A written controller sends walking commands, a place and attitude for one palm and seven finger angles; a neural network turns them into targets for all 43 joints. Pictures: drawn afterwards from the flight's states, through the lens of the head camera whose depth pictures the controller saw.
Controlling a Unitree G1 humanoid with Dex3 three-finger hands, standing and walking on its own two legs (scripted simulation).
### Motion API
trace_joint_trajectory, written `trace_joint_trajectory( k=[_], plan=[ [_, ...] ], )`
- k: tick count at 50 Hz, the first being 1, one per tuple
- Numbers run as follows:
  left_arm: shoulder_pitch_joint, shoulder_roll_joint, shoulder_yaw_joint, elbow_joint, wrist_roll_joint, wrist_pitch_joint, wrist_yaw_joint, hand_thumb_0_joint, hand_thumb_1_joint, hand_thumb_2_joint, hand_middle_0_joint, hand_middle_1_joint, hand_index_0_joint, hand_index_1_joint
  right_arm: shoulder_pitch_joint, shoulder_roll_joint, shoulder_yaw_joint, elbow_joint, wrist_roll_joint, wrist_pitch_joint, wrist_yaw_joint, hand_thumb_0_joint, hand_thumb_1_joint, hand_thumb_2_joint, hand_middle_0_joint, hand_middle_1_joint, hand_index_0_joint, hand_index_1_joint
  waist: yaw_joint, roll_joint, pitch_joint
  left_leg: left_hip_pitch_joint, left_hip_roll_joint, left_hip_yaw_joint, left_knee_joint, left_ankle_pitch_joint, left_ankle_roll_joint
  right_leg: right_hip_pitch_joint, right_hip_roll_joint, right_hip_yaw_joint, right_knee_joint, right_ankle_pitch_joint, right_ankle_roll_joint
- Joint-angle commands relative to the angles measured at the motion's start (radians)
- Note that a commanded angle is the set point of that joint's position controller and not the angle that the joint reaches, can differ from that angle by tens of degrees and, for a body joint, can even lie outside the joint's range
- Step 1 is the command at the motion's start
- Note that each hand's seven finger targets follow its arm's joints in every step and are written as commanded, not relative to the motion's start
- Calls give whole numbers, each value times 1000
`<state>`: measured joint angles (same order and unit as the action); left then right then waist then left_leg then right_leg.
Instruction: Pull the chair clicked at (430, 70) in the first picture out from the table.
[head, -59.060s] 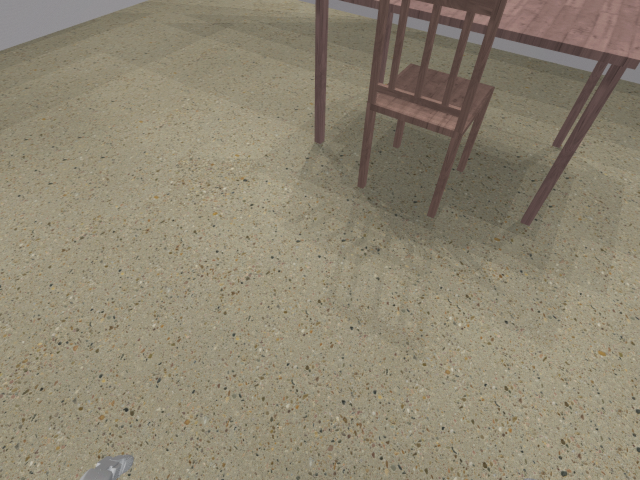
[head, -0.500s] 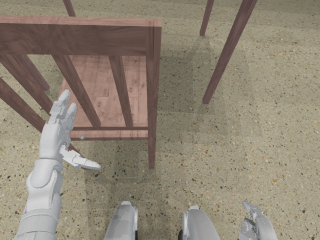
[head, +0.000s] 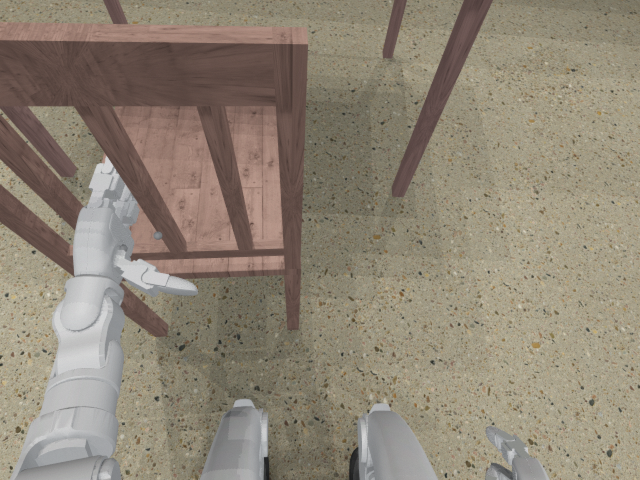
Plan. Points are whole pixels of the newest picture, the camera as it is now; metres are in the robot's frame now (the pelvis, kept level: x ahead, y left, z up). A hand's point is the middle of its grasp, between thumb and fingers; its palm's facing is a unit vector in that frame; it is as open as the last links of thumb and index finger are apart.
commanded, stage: push the fingers through the gap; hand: left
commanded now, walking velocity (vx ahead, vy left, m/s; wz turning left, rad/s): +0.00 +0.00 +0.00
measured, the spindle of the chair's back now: (146, 193) +0.46 +0.22 +0.03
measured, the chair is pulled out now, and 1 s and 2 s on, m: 0.30 0.30 0.30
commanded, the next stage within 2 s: hook a spindle and tug to test in 0.96 s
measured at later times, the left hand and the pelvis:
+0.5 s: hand (159, 202) +0.45 +0.20 +0.02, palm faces +0.03 -1.00 -0.03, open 16.9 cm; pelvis +0.00 +0.00 -0.01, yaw -1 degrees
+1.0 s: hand (152, 198) +0.45 +0.21 +0.02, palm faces +0.04 -1.00 -0.03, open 16.9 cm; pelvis +0.00 +0.01 +0.00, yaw -1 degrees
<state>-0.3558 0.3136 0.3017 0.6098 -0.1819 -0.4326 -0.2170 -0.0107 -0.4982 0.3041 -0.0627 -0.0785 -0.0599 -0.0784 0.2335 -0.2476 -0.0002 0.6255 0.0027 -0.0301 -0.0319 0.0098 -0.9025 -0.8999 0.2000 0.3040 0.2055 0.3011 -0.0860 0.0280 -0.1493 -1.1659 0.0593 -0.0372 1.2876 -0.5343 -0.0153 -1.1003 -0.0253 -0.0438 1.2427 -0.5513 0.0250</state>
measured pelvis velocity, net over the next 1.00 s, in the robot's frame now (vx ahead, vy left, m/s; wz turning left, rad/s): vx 0.00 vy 0.01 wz -0.02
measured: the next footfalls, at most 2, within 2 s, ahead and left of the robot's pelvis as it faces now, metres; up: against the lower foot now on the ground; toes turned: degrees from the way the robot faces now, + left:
none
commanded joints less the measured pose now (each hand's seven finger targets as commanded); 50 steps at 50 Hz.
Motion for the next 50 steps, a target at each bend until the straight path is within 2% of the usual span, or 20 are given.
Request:
trace_joint_trajectory(
  k=[1,6,11,13,16,21,24,27,28,29,34,37,38,41,43,46,47,48,49,50],
  plan=[
    [-291,193,36,-149,-7,-74,-3,0,-500,300,-60,-80,-60,-80,69,-159,-57,-90,-4,-20,-6,0,-900,-900,200,300,200,300,-12,63,-419,350,-39,5,-158,313,21,167,40,-8,-161,270,-42],
    [-367,233,66,-87,0,-69,-1,0,-500,300,-60,-80,-60,-80,83,-166,-56,-85,-5,-7,-6,0,-900,-900,200,300,200,300,-17,47,-422,326,-39,4,-153,289,24,167,41,-3,-162,253,-41],
    [-467,256,73,-107,3,-98,1,0,-500,300,-60,-80,-60,-80,93,-164,-56,-76,-11,-5,-6,0,-900,-900,200,300,200,300,-26,80,-486,369,-37,4,-139,323,24,165,41,2,-157,275,-39],
    [-449,280,96,-47,11,-96,-1,0,-500,300,-60,-80,-60,-80,104,-167,-54,-73,-11,-1,-5,0,-900,-900,200,300,200,300,-23,63,-470,346,-36,1,-140,324,24,169,44,0,-151,277,-41],
    [-498,283,92,21,20,-88,-11,0,-500,300,-60,-80,-60,-80,112,-173,-53,-64,-11,7,-5,0,-900,-900,200,300,200,300,-39,67,-429,319,-36,3,-135,287,25,132,43,-1,-154,246,-40],
    [-533,305,108,40,18,-85,-27,0,-500,300,-60,-80,-60,-80,128,-176,-54,-67,-15,18,-1,0,-900,-900,200,300,200,300,-33,85,-486,351,-34,0,-129,331,26,142,44,-2,-147,277,-43],
    [-586,291,91,58,17,-87,-31,0,-500,300,-60,-80,-60,-80,134,-175,-52,-60,-17,24,3,0,-900,-900,200,300,200,300,-48,87,-473,352,-33,-5,-125,331,27,120,46,-5,-148,269,-40],
    [-640,333,122,90,23,-92,-28,0,-500,300,-60,-80,-60,-80,146,-180,-50,-52,-20,28,2,0,-900,-900,200,300,200,300,-57,73,-463,326,-32,-9,-114,309,32,105,48,-5,-141,249,-40],
    [-654,367,144,77,30,-98,-25,0,-500,300,-60,-80,-60,-80,151,-183,-49,-52,-22,31,0,0,-900,-900,200,300,200,300,-46,93,-489,341,-31,-12,-116,326,29,112,48,-4,-135,257,-42],
    [-630,337,129,86,29,-98,-27,0,-500,300,-60,-80,-60,-80,150,-177,-51,-56,-21,33,2,0,-900,-900,200,300,200,300,-45,99,-498,356,-33,-9,-117,335,29,111,48,-4,-138,262,-41],
    [-560,320,119,37,23,-94,-32,0,-500,300,-60,-80,-60,-80,153,-177,-55,-71,-23,47,14,0,-900,-900,200,300,200,300,-28,129,-551,422,-29,-11,-126,413,23,128,50,-12,-137,315,-45],
    [-528,308,118,80,19,-73,-34,0,-500,300,-60,-80,-60,-80,159,-178,-53,-70,-19,55,17,0,-900,-900,200,300,200,300,-41,67,-496,369,-30,-12,-130,377,28,131,53,-15,-144,300,-41],
    [-520,326,139,93,18,-68,-32,0,-500,300,-60,-80,-60,-80,158,-180,-52,-71,-17,59,16,0,-900,-900,200,300,200,300,-38,50,-470,341,-30,-6,-133,355,29,138,52,-13,-150,291,-38],
    [-553,345,151,54,16,-75,-29,0,-500,300,-60,-80,-60,-80,154,-177,-52,-75,-17,59,13,0,-900,-900,200,300,200,300,-34,74,-479,341,-32,-3,-135,350,30,150,52,-6,-150,293,-38],
    [-589,352,147,-1,21,-100,-23,0,-500,300,-60,-80,-60,-80,151,-177,-52,-75,-20,56,13,0,-900,-900,200,300,200,300,-34,123,-512,402,-28,-10,-137,380,25,124,53,-12,-145,292,-42],
    [-586,322,118,-17,22,-119,-23,0,-500,300,-60,-80,-60,-80,151,-173,-53,-65,-23,51,13,0,-900,-900,200,300,200,300,-41,137,-517,442,-26,-15,-135,406,20,108,55,-17,-147,297,-45],
    [-592,285,82,-2,24,-118,-26,0,-500,300,-60,-80,-60,-80,153,-172,-54,-63,-22,49,13,0,-900,-900,200,300,200,300,-59,133,-498,452,-24,-22,-137,407,21,81,57,-22,-147,288,-45],
    [-601,284,80,-1,24,-118,-28,0,-500,300,-60,-80,-60,-80,152,-174,-54,-56,-22,49,14,0,-900,-900,200,300,200,300,-55,146,-493,460,-22,-26,-139,411,17,72,55,-26,-146,283,-47],
    [-589,249,54,25,25,-108,-32,0,-500,300,-60,-80,-60,-80,152,-172,-56,-54,-22,49,15,0,-900,-900,200,300,200,300,-62,139,-485,458,-24,-27,-138,396,17,59,55,-29,-149,272,-46],
    [-593,265,63,51,26,-100,-32,0,-500,300,-60,-80,-60,-80,155,-178,-56,-49,-22,52,14,0,-900,-900,200,300,200,300,-61,131,-462,447,-23,-31,-142,386,16,53,54,-31,-150,264,-48]
  ],
)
